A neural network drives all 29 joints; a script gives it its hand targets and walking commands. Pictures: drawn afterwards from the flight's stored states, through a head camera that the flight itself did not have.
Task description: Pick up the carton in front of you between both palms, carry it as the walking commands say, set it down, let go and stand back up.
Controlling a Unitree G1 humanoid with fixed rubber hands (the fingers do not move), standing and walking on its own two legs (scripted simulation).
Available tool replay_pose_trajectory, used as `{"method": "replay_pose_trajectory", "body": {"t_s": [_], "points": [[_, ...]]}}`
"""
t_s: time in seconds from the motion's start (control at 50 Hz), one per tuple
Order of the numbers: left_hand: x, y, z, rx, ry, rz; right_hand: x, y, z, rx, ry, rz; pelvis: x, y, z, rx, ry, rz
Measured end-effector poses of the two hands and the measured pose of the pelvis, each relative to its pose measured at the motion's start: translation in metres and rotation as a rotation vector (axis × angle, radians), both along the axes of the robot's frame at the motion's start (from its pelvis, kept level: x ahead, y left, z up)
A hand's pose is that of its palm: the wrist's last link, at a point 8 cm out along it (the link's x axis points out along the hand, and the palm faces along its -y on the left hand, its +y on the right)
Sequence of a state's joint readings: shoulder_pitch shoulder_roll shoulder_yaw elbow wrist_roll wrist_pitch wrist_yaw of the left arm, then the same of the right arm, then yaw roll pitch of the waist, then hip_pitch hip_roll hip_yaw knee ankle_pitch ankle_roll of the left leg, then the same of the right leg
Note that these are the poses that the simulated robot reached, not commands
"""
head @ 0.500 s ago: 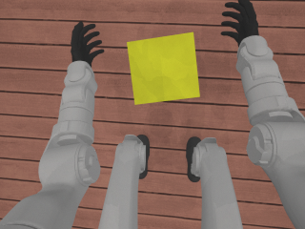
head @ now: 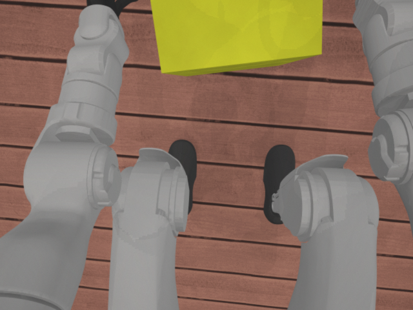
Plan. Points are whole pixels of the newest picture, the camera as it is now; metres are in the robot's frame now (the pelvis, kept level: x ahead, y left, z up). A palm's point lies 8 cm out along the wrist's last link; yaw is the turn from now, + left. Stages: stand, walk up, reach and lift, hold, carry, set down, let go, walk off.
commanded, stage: reach and lift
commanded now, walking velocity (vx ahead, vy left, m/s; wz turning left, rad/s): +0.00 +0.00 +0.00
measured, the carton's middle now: (230, 6) +0.54 +0.01 -0.26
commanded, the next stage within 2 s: none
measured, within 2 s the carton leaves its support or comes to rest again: leaves its support in 0.84 s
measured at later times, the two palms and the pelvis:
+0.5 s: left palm (113, 3) +0.53 +0.19 -0.19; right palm out of the picture +0.56 -0.15 -0.19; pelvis +0.02 -0.01 -0.01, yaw +0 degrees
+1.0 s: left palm out of the picture +0.54 +0.16 -0.14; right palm out of the picture +0.55 -0.13 -0.17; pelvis +0.02 +0.00 -0.02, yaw +0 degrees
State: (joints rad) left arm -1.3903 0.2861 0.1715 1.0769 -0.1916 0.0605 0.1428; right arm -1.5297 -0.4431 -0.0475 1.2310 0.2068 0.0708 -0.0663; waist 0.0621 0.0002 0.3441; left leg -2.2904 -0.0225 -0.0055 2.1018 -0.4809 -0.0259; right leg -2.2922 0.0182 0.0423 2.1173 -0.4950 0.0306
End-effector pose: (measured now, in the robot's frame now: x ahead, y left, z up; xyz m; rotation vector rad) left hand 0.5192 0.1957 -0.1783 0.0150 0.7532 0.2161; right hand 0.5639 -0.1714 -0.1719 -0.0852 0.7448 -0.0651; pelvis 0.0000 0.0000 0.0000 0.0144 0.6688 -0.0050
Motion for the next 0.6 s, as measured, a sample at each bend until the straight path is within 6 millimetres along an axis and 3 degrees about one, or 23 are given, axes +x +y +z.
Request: {"method": "replay_pose_trajectory", "body": {"t_s": [0.08,0.16,0.34,0.5,0.6], "points": [[0.006,0.003,-0.013,0.031,0.021,-0.007,-0.005,-0.001,-0.023,0.015,0.009,-0.012,0.002,0.001,-0.009,0.001,-0.044,-0.003],[0.013,0.002,-0.01,0.017,-0.006,0.01,-0.003,-0.001,-0.033,0.001,0.008,0.009,0.009,0.0,-0.013,0.004,-0.046,0.001],[0.014,-0.01,-0.011,-0.001,0.001,0.012,0.011,0.012,-0.022,0.017,-0.027,0.048,0.019,-0.007,-0.013,0.017,-0.011,0.004],[0.007,-0.01,-0.008,-0.005,-0.002,0.002,-0.002,0.02,-0.02,0.026,-0.006,0.056,0.017,-0.009,-0.011,0.011,0.008,-0.002],[0.016,-0.024,-0.002,-0.03,-0.034,-0.031,-0.001,0.038,-0.02,0.039,-0.014,0.078,0.012,-0.007,-0.01,0.011,0.002,-0.001]]}}
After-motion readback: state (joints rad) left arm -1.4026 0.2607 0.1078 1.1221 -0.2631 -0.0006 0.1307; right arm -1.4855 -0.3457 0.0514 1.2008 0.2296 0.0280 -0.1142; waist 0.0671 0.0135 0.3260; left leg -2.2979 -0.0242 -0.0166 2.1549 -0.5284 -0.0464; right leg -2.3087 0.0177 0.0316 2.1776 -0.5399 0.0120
